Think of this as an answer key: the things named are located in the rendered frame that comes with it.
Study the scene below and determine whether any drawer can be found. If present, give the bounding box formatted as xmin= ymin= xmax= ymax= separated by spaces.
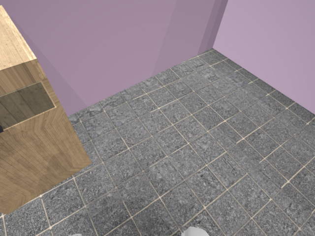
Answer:
xmin=0 ymin=81 xmax=55 ymax=130

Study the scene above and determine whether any cabinet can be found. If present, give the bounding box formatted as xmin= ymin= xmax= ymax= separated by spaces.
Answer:
xmin=0 ymin=5 xmax=92 ymax=215

